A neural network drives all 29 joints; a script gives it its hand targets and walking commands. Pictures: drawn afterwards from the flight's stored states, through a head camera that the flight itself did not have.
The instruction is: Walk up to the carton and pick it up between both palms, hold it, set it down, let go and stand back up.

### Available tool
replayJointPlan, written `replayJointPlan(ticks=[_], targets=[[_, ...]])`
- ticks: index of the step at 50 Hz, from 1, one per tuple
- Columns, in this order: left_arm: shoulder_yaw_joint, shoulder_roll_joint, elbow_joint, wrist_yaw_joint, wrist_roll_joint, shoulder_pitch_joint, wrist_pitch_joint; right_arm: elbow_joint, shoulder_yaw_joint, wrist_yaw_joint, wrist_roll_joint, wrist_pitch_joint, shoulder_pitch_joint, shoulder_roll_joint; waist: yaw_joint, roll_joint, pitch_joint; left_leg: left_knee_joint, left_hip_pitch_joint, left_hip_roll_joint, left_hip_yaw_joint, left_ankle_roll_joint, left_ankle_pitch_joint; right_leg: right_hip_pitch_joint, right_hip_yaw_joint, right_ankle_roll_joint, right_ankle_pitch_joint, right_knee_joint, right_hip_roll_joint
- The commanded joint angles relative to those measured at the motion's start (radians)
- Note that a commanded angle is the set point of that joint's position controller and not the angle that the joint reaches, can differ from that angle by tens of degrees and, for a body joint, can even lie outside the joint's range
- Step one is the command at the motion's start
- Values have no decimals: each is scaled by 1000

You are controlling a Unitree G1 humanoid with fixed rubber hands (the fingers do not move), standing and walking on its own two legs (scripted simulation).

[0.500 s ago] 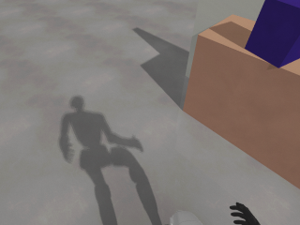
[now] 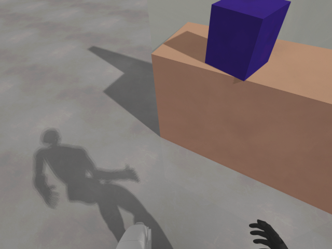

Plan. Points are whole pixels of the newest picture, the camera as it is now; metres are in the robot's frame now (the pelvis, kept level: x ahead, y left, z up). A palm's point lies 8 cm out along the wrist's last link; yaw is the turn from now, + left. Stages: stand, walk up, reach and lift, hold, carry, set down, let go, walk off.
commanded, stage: walk up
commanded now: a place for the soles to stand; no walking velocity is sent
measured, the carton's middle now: (242, 36) +0.90 -0.28 +0.06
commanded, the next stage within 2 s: none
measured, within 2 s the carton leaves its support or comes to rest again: neither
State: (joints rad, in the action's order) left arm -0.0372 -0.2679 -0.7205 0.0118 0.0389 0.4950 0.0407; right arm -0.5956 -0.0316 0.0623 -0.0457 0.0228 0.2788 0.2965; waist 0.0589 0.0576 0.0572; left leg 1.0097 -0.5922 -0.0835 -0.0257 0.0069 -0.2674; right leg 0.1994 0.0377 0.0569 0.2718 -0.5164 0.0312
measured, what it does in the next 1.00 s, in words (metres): walks ahead, turning right: left foot, then right foot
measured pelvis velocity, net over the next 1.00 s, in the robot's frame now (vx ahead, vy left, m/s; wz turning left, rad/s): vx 0.40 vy -0.02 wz -0.40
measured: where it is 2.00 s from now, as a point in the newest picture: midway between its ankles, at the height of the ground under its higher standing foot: (182, 189)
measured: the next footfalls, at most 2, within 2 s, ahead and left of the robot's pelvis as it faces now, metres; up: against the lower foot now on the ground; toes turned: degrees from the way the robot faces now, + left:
left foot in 0.18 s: +0.26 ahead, +0.15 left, +0.00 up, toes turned -2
right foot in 0.68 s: +0.41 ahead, -0.14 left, +0.00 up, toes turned -20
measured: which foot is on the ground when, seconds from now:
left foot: up 0.00-0.16, down 0.18-0.72, up 0.74-1.00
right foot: down 0.00-0.20, up 0.22-0.66, down 0.68-1.00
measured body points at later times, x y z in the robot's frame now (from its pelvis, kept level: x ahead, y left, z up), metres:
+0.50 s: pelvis +0.21 +0.05 +0.00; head +0.24 +0.06 +0.45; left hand +0.35 +0.28 -0.12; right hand +0.18 -0.23 -0.10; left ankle +0.22 +0.15 -0.74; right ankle +0.26 -0.13 -0.66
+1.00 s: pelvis +0.40 -0.02 +0.00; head +0.40 -0.06 +0.45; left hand +0.53 +0.22 -0.10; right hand +0.39 -0.31 -0.12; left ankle +0.53 +0.10 -0.67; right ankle +0.37 -0.13 -0.74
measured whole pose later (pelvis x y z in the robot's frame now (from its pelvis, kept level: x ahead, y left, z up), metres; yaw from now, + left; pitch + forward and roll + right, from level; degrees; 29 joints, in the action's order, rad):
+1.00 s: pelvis +0.40 -0.02 +0.00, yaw -23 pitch -3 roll +0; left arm -0.04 -0.25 -0.69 -0.01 0.04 0.45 0.05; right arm -0.60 -0.04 0.05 -0.05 -0.01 0.35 0.32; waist 0.05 0.07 0.08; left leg 1.01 -0.57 -0.12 0.00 0.02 -0.26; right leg 0.21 0.04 0.05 0.25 -0.50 0.04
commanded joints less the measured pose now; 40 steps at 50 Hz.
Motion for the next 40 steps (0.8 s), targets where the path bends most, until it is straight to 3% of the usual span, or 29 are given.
replayJointPlan(ticks=[1,3,5,7,8,9,10,11,12,14,15,17,19,21,25,28,30,31,32,33,34,35,36,37,39,40], targets=[[-66,-199,50,-6,4,5,39,107,-33,-1,-2,17,-87,57,9,-125,38,-254,4,-7,29,9,123,27,255,167,178,237,-207],[-68,-204,53,-6,4,9,35,119,-38,-7,-6,23,-89,54,13,-123,38,-329,81,-2,33,-1,127,43,273,160,157,215,-218],[-66,-200,65,-6,5,-10,28,115,-47,-17,-9,33,-35,60,-12,-130,42,-395,208,8,30,-17,123,86,287,137,111,169,-213],[-48,-169,82,-5,7,-30,17,87,-64,-35,-14,48,110,86,-88,-81,6,-450,440,38,17,-38,125,183,255,89,76,1,-168],[-27,-121,88,-1,6,6,14,65,-75,-50,-23,56,212,124,-126,11,-54,-464,582,1,77,-51,50,240,191,49,59,-213,-99],[-4,-44,111,5,2,87,13,57,-84,-64,-38,62,292,201,-139,203,-134,-569,689,-216,398,-106,-241,364,83,-13,193,-539,14],[-18,-59,132,-1,16,123,-2,75,-89,-74,-41,53,272,259,-105,189,-71,-744,654,-392,729,-149,-382,487,45,-56,319,-670,56],[-31,-121,131,-11,28,113,-26,68,-97,-81,-23,38,229,264,-91,132,-23,-821,584,-442,826,-207,-541,498,55,-56,292,-737,-8],[-38,-150,129,-13,38,63,-34,71,-82,-82,-7,37,198,224,-94,87,54,-840,509,-402,764,-189,-507,495,70,-59,221,-770,-37],[-34,-133,119,-3,16,3,-34,60,-58,-79,-5,42,171,160,-91,39,118,-772,428,-274,388,-121,-153,453,104,-59,92,-718,-66],[-29,-116,112,5,3,10,-33,56,-49,-78,-8,45,145,139,-73,49,109,-753,400,-212,243,-96,-23,408,111,-59,48,-666,-69],[-23,-82,110,17,-3,19,-31,36,-43,-71,-11,49,130,121,-59,86,55,-725,408,-156,109,-111,128,364,66,-67,11,-646,-50],[-19,-72,122,24,3,-32,-34,23,-39,-67,-7,55,155,120,-69,86,32,-718,442,-174,69,-155,215,390,35,-74,-27,-620,-60],[-15,-63,144,29,5,-97,-36,12,-39,-68,-6,60,186,125,-84,83,50,-724,467,-194,41,-176,249,438,21,-80,-50,-544,-77],[-13,-50,176,38,3,-223,-30,-11,-40,-66,-4,57,233,139,-127,65,70,-723,515,-205,-2,-186,204,447,-11,-79,-91,-323,-102],[-18,-43,183,42,2,-248,-17,-11,-47,-67,-6,44,219,173,-127,60,51,-674,508,-216,-53,-197,196,328,-63,-55,-80,-178,-92],[-31,-50,184,38,10,-224,-10,-10,-50,-70,-8,33,209,194,-109,50,47,-633,464,-245,-52,-203,158,217,-80,-30,-63,-126,-82],[-42,-62,174,33,13,-184,-4,-12,-46,-71,-5,26,199,196,-81,21,39,-574,424,-239,-70,-194,149,128,-92,-15,-79,-86,-64],[-57,-85,148,25,16,-102,3,-11,-39,-71,-5,21,197,184,-36,-33,4,-448,372,-214,-113,-175,162,2,-93,1,-81,-70,-38],[-78,-132,114,12,22,14,9,-11,-20,-69,-6,16,234,139,12,-149,-63,-219,313,-159,-180,-140,170,-154,-60,23,-45,-69,-27],[-98,-206,100,-4,26,126,11,8,0,-62,-4,13,286,83,62,-306,-164,74,166,-68,-206,-83,14,-308,236,102,130,-19,-178],[-99,-259,127,-21,19,145,9,41,-1,-50,1,4,298,85,48,-345,-137,225,-25,47,-115,-30,-314,-352,673,204,167,115,-374],[-118,-278,123,-35,-8,120,-7,56,-26,-51,4,-21,246,156,63,-242,-110,305,-60,38,-25,-35,-337,-279,786,281,372,226,-430],[-100,-247,134,-43,-20,68,-13,64,-37,-47,-5,-32,182,172,53,-185,-41,342,-91,12,7,-37,-282,-193,750,254,444,264,-414],[-73,-200,153,-48,-14,-37,-14,62,-36,-38,-2,-25,156,138,10,-151,78,309,-68,-33,40,-33,-164,-12,502,179,315,263,-345],[-63,-171,158,-45,-10,-88,-8,46,-35,-32,4,-22,187,122,-27,-146,104,232,-9,-50,53,-28,-113,77,392,151,222,259,-297]])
